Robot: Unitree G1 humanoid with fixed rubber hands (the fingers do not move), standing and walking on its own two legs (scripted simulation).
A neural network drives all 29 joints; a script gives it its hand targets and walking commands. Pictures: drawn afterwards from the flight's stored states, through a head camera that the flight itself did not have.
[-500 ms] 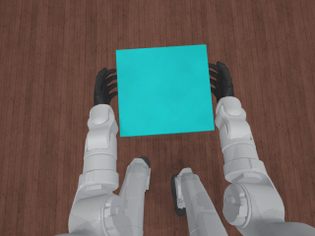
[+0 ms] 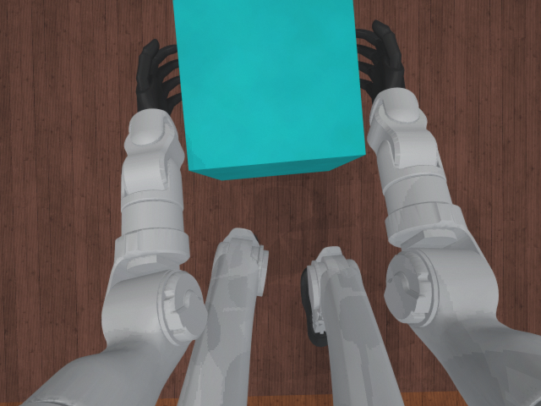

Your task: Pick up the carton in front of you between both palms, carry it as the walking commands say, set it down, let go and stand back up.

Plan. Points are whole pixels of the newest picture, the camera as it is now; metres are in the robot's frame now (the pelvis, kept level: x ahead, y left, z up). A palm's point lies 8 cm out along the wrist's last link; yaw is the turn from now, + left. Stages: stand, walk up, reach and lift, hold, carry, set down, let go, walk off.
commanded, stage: set down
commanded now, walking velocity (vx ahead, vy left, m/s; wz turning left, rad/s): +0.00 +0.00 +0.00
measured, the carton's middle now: (270, 106) +0.49 +0.08 -0.19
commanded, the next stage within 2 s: none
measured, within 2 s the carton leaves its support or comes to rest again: rests again in 1.70 s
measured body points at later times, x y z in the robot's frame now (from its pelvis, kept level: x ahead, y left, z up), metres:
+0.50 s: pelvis -0.03 +0.00 -0.10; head +0.34 +0.05 +0.14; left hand +0.49 +0.25 -0.27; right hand +0.57 -0.05 -0.26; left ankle +0.11 +0.11 -0.50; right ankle +0.05 -0.10 -0.50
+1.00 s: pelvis -0.02 +0.00 -0.14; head +0.36 +0.01 +0.09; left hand +0.49 +0.25 -0.32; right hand +0.57 -0.05 -0.32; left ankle +0.11 +0.11 -0.50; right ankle +0.05 -0.10 -0.50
